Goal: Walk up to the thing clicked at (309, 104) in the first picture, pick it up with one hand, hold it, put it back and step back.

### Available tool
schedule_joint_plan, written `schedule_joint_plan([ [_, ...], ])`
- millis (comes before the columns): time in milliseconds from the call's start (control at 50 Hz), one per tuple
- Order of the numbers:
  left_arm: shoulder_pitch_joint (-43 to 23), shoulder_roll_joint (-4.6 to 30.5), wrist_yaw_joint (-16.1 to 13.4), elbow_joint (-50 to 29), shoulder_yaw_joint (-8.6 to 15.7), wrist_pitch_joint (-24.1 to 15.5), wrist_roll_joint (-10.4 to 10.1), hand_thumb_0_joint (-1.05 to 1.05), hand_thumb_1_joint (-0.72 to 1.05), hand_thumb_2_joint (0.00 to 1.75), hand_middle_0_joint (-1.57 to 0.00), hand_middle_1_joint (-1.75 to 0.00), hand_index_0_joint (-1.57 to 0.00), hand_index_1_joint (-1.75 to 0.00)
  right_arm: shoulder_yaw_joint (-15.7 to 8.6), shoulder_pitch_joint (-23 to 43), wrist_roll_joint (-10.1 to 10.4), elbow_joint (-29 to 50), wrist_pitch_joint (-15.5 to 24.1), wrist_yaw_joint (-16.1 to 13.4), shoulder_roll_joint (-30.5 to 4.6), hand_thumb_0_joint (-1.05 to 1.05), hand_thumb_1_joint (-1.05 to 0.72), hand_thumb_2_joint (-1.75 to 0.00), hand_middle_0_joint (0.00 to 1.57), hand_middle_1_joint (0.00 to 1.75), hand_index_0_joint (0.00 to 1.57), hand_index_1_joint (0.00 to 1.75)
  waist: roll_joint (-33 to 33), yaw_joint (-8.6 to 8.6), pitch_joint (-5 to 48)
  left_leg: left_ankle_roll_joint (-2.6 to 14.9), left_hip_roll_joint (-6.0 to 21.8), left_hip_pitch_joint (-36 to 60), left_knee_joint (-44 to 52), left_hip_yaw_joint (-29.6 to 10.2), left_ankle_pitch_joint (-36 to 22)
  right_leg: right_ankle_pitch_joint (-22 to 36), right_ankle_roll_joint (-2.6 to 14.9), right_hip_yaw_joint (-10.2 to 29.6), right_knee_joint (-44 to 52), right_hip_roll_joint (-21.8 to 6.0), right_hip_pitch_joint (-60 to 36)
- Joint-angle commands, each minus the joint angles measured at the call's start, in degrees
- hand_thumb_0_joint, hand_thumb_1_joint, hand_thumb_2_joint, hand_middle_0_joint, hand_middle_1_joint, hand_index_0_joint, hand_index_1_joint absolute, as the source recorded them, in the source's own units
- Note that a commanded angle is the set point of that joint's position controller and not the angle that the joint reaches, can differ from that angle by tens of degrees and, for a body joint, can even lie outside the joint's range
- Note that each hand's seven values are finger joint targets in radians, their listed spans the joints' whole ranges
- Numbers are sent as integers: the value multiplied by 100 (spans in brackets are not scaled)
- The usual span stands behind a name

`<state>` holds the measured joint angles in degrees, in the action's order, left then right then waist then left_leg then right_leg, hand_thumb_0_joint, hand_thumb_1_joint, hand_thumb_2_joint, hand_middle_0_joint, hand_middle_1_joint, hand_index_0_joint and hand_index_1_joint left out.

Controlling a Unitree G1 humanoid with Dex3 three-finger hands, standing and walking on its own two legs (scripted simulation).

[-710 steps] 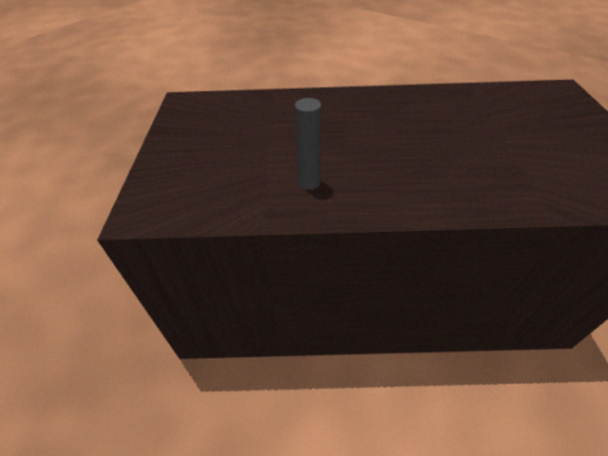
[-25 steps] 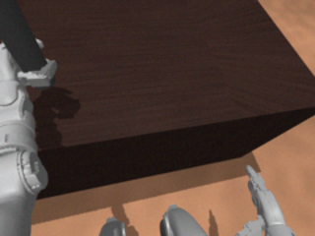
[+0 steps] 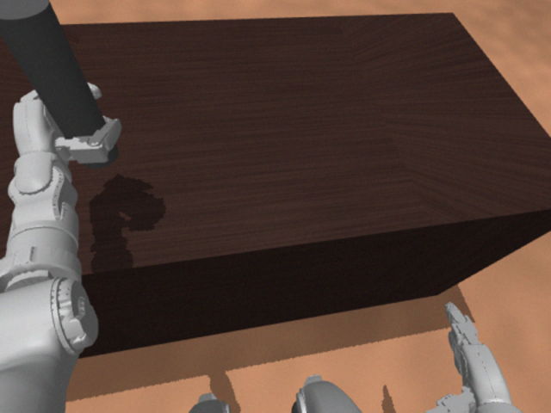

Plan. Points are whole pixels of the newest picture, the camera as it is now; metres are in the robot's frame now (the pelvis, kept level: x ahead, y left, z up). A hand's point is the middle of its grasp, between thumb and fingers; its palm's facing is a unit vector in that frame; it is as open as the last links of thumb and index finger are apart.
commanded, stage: lift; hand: left
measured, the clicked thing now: (67, 96) +0.52 +0.21 +0.15
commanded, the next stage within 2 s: hold in 1.24 s
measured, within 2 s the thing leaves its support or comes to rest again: neither
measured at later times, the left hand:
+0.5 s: hand (66, 137) +0.44 +0.20 +0.16, palm faces +0.18 -0.98 +0.00, open 7.8 cm
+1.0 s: hand (47, 168) +0.36 +0.18 +0.21, palm faces +0.19 -0.98 -0.01, open 7.8 cm
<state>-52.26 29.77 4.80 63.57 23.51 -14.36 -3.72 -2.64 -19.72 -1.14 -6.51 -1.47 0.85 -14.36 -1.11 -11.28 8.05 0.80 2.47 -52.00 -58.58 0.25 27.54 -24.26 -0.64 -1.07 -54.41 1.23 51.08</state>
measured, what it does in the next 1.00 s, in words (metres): stands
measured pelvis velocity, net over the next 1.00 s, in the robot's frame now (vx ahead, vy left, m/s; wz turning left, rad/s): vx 0.00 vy -0.01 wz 0.04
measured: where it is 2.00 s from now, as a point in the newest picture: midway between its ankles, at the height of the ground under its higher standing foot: outside the picture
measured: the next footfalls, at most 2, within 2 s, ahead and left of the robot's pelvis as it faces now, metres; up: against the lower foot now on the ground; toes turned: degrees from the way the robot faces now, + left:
none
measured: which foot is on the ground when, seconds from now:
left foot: down 0.00-1.00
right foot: down 0.00-1.00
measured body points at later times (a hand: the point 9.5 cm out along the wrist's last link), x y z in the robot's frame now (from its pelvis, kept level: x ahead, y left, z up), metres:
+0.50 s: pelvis +0.01 +0.00 +0.03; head +0.05 +0.00 +0.48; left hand +0.42 +0.25 +0.17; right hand +0.17 -0.26 -0.04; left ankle +0.00 +0.11 -0.67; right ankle +0.01 -0.13 -0.67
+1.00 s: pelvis +0.00 -0.01 +0.04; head -0.01 -0.03 +0.49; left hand +0.34 +0.23 +0.21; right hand +0.16 -0.26 -0.04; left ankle +0.00 +0.11 -0.67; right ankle +0.01 -0.13 -0.67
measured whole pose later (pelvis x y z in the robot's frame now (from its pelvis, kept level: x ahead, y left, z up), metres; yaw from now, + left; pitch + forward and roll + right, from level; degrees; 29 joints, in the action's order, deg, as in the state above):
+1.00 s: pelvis +0.00 -0.01 +0.04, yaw +2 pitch +3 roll +0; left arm -19.6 13.6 0.7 10.9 13.5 12.3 -11.0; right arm -3.5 -17.6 2.3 -29.4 5.3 -4.3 -12.2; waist -2.6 -0.1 5.1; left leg 0.0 0.4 -22.8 -40.3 0.7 20.7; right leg -20.2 -0.1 -0.8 -40.5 -0.7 23.5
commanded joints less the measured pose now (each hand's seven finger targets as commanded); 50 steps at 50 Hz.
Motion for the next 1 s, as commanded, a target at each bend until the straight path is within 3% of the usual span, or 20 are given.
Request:
schedule_joint_plan([
  [0,-2516,1416,-38,-1798,62,-349,-169,0,34,131,-140,-150,-143,-149,-602,-6,74,775,277,-93,-890,0,54,-5,5,5,5,5,-956,198,3020,-54,-45,2423,703,-149,-2894,2323,190,-42,559,94,-1504],
  [20,-2299,1118,-43,-1804,-109,-289,-197,0,36,132,-141,-150,-144,-149,-515,-90,79,785,292,-87,-814,0,54,-5,5,5,5,5,-864,187,3010,-32,-54,2412,733,-136,-2878,2389,176,-24,591,78,-1639],
  [80,-2101,1250,-77,-2230,-23,-143,-273,0,32,133,-141,-151,-144,-150,-674,-133,136,454,271,-128,-908,0,54,-5,5,5,5,5,-832,359,2885,-30,-70,2452,878,-101,-2826,2417,160,-4,714,63,-1851],
  [120,-2012,757,-80,-2443,-258,-20,-351,0,32,132,-142,-150,-145,-150,-551,5,158,496,315,-129,-760,0,54,-5,5,5,5,5,-698,388,2784,-50,-44,2625,974,-128,-2876,2367,170,-44,774,74,-1858],
  [200,-1561,599,-156,-3050,-311,193,-444,0,33,133,-142,-149,-144,-149,-570,-88,219,166,306,-171,-730,0,55,-5,5,5,5,5,-523,572,2515,-46,-60,2733,1170,-91,-2801,2299,158,-49,944,66,-2049],
  [240,-1215,464,-203,-3055,-326,361,-470,0,32,133,-143,-151,-146,-150,-764,187,252,346,354,-224,-939,0,55,-5,5,5,5,5,-222,592,2432,-37,-73,2689,1312,-90,-2546,2221,141,-44,1017,55,-2317],
  [280,-1155,253,-234,-3582,-520,455,-475,0,31,133,-141,-150,-144,-149,-554,-37,271,-27,327,-219,-648,0,55,-5,5,5,5,5,-472,695,2170,-75,-83,2837,1408,-78,-2583,2095,156,-64,1077,49,-2174],
  [320,-778,-5,-243,-3706,-582,590,-571,0,34,134,-142,-150,-145,-150,-732,18,298,-70,382,-258,-830,0,55,-5,5,5,5,5,-307,684,2212,-108,-24,3139,1460,-126,-2956,2224,171,-113,1084,68,-2178],
  [360,-757,-148,-259,-4022,-726,712,-575,0,33,134,-144,-151,-146,-150,-402,23,321,-253,390,-239,-485,0,55,-5,5,5,5,5,-290,776,2006,-75,-63,3023,1487,-78,-2930,2305,152,-89,1124,31,-2330],
  [500,-276,-236,-467,-5116,-681,1152,-646,0,30,134,-141,-148,-142,-148,-429,77,347,-628,451,-363,-504,0,55,-5,5,5,5,5,-133,891,1733,-41,-134,3158,1720,23,-2571,2239,89,-53,1383,-44,-2713],
  [540,51,-227,-496,-5308,-644,1292,-677,0,31,134,-141,-148,-143,-149,-687,226,364,-594,481,-422,-815,0,54,-5,5,5,5,5,-98,909,1807,-48,-133,3325,1755,23,-2704,2341,86,-63,1411,-59,-2821],
  [580,121,-427,-502,-5645,-781,1399,-653,0,28,134,-140,-148,-142,-149,-360,192,366,-697,513,-407,-438,0,54,-5,5,5,5,5,-64,973,1685,-38,-153,3317,1799,45,-2686,2355,73,-63,1478,-74,-2907],
  [660,352,-419,-489,-6007,-741,1625,-698,0,28,133,-140,-148,-142,-148,-442,438,372,-803,612,-490,-551,0,54,-5,5,5,5,5,24,991,1655,-8,-197,3436,1905,89,-2617,2421,36,-29,1608,-130,-3067],
  [700,435,-529,-493,-5970,-820,1766,-683,0,28,133,-140,-148,-141,-148,-242,363,376,-1076,658,-470,-325,0,55,-5,5,5,5,5,-25,1040,1247,-27,-195,3328,2017,76,-2447,2187,57,-61,1652,-123,-2995],
  [800,756,-393,-461,-6255,-670,2013,-709,0,33,131,-139,-146,-141,-146,-494,592,375,-1030,813,-543,-621,0,54,-5,5,5,5,5,129,1040,1069,17,-242,3377,2254,102,-1802,1628,44,-39,1956,-151,-3059],
  [840,830,-511,-429,-6523,-723,2110,-751,0,32,131,-138,-146,-140,-146,-246,395,360,-1333,865,-514,-350,0,54,-5,5,5,5,5,14,1095,1022,16,-239,3429,2312,80,-1858,1672,43,-60,1971,-154,-3103],
  [880,921,-538,-427,-6600,-711,2186,-776,0,32,130,-137,-145,-139,-145,-478,654,370,-1229,945,-564,-574,0,54,-5,5,5,5,5,149,1020,1109,22,-234,3602,2325,76,-1946,1743,31,-56,2013,-155,-3096],
  [920,995,-570,-411,-6650,-728,2250,-780,0,32,129,-136,-144,-138,-144,-232,667,363,-1409,1000,-537,-332,0,55,-5,5,5,5,5,147,1111,911,30,-251,3509,2369,83,-1878,1680,23,-55,2074,-174,-3153],
  [960,1046,-463,-405,-6738,-660,2312,-770,0,32,130,-138,-145,-139,-145,-471,779,356,-1363,1079,-584,-589,0,54,-5,5,5,5,5,199,1057,970,39,-255,3620,2423,80,-1779,1586,14,-39,2151,-177,-3167],
  [980,1032,-531,-404,-6853,-731,2338,-778,0,34,131,-138,-145,-139,-146,-337,810,356,-1518,1108,-570,-456,0,54,-5,5,5,5,5,134,1105,843,40,-267,3582,2459,81,-1703,1512,23,-32,2183,-190,-3154],
])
